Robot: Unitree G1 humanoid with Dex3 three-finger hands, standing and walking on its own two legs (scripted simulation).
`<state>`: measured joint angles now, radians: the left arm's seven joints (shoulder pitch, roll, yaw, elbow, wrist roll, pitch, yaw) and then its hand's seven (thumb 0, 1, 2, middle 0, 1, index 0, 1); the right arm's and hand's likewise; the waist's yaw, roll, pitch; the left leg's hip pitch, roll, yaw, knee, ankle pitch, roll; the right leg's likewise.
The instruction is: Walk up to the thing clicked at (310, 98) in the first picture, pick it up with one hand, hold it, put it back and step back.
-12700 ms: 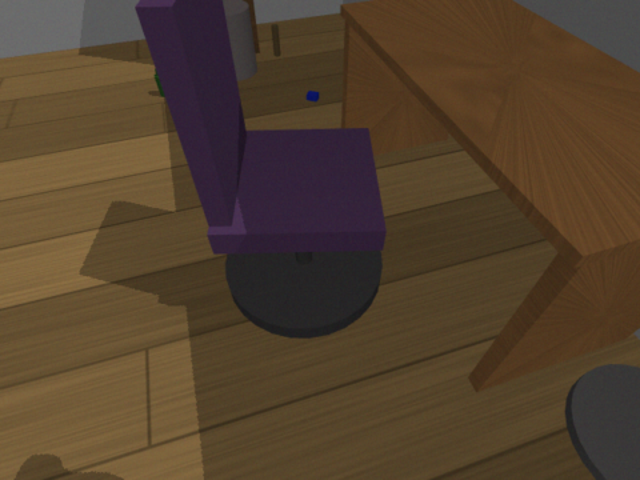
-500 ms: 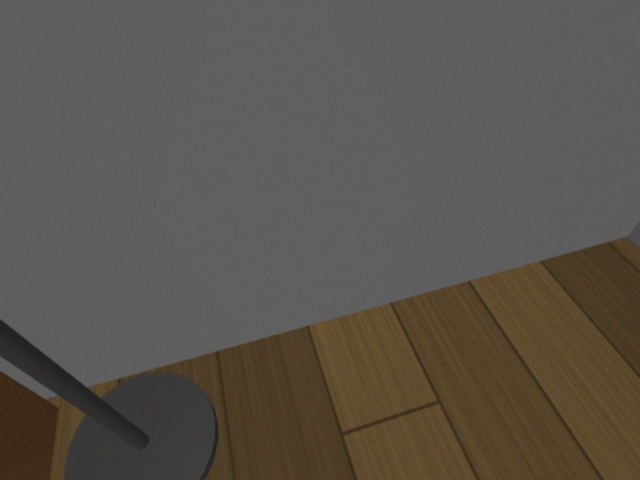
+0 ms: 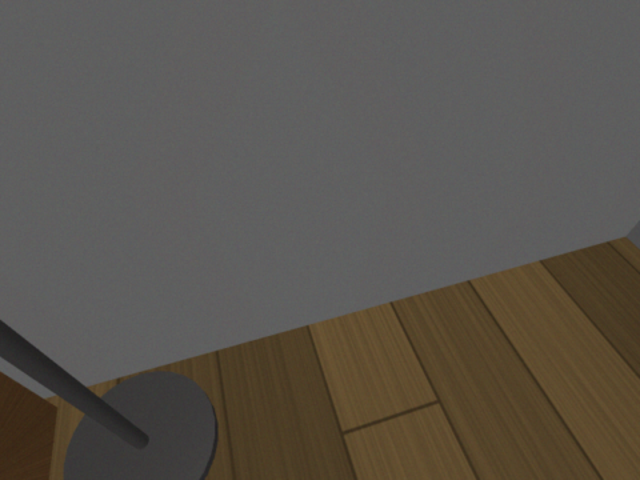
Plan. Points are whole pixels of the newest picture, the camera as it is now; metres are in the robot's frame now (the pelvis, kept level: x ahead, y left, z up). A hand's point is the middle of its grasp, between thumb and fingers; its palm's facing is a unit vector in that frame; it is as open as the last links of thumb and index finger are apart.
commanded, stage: stand
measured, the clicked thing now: out of the picture -0.57 +2.47 -0.76
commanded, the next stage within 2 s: walk up in 0.12 s
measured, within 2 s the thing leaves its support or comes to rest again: neither
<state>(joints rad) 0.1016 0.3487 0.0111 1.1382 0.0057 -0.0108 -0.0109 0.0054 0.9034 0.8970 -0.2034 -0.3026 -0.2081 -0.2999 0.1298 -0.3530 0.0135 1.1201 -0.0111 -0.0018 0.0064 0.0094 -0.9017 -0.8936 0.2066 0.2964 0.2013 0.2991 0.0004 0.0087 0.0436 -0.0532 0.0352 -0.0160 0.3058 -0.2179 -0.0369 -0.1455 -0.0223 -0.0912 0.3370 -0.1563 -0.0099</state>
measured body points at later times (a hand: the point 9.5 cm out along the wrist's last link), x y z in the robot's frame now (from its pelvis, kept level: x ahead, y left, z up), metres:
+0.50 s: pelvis -0.03 +0.01 -0.04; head +0.01 +0.07 +0.41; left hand +0.06 +0.36 -0.15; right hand +0.11 -0.30 -0.11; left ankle -0.05 +0.15 -0.75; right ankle +0.01 -0.11 -0.72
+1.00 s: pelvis -0.02 -0.08 -0.02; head +0.03 -0.07 +0.43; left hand -0.17 +0.22 -0.10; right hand +0.29 -0.24 -0.13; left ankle -0.10 +0.06 -0.67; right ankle +0.08 -0.13 -0.75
